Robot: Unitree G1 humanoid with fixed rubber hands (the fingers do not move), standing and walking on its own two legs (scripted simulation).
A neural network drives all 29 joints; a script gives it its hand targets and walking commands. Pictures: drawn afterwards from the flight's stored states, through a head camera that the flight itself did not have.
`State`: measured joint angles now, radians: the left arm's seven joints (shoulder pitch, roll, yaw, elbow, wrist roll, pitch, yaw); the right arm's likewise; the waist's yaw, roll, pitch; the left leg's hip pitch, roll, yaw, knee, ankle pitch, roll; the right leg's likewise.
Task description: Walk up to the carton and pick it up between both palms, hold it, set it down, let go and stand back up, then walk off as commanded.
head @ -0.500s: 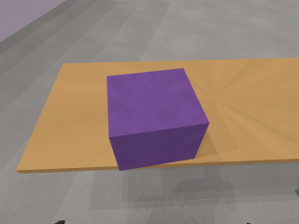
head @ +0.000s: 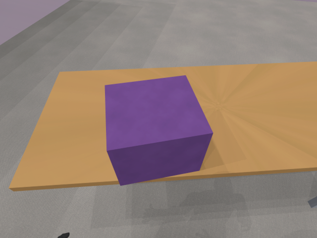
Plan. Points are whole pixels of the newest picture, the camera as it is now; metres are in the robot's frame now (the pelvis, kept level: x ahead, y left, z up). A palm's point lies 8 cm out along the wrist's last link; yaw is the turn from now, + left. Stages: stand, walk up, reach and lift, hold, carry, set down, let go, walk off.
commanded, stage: walk up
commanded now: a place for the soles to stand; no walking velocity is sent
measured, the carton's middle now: (153, 129) +0.43 +0.04 -0.01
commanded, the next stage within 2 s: stand in 0.24 s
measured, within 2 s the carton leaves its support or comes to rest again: neither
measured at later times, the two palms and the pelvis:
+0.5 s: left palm out of the picture +0.10 +0.29 -0.12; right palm out of the picture +0.08 -0.29 -0.13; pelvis +0.00 +0.00 +0.00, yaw +2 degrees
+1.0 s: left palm out of the picture +0.12 +0.28 -0.09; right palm out of the picture +0.13 -0.26 -0.09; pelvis +0.00 +0.02 -0.01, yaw +3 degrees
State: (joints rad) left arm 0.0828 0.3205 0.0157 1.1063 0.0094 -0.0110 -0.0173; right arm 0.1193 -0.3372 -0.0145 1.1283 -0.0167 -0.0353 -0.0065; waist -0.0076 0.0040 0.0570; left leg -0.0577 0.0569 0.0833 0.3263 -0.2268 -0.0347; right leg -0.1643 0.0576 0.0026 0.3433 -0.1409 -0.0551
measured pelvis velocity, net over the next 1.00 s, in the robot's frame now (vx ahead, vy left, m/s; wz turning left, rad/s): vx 0.00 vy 0.02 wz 0.06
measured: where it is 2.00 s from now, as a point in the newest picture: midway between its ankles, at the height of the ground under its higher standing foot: outside the picture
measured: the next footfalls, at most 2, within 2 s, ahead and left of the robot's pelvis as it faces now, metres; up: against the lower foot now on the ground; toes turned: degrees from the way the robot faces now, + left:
none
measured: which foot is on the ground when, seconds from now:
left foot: down 0.00-1.00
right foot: down 0.00-1.00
